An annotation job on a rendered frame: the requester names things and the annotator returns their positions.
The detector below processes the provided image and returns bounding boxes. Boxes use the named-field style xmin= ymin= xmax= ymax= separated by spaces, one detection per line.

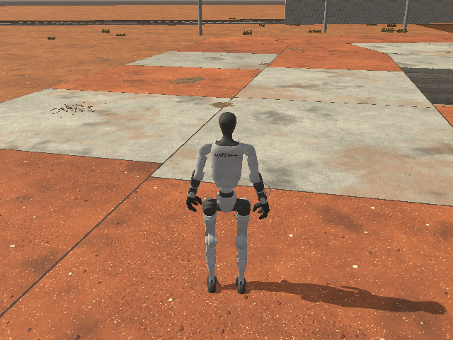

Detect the left robot hand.
xmin=186 ymin=196 xmax=202 ymax=212

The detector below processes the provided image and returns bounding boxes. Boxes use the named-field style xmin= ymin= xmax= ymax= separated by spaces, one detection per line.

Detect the robot right shin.
xmin=236 ymin=237 xmax=247 ymax=285

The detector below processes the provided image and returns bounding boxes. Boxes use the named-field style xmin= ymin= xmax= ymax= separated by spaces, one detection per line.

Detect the right robot upper arm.
xmin=242 ymin=143 xmax=260 ymax=183

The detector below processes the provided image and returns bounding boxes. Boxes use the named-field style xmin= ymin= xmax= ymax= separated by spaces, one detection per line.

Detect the right robot forearm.
xmin=253 ymin=172 xmax=268 ymax=204

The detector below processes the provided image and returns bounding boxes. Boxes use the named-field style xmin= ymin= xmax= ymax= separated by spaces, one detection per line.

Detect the left robot forearm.
xmin=188 ymin=170 xmax=200 ymax=198

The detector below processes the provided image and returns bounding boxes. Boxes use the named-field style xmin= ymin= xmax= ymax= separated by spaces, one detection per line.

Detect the right robot hand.
xmin=253 ymin=202 xmax=270 ymax=220

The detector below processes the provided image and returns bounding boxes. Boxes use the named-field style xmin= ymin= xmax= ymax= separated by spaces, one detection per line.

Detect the robot torso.
xmin=210 ymin=139 xmax=243 ymax=213

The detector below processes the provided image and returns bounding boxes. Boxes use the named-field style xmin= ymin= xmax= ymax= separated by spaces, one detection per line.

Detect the left robot upper arm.
xmin=193 ymin=142 xmax=212 ymax=181

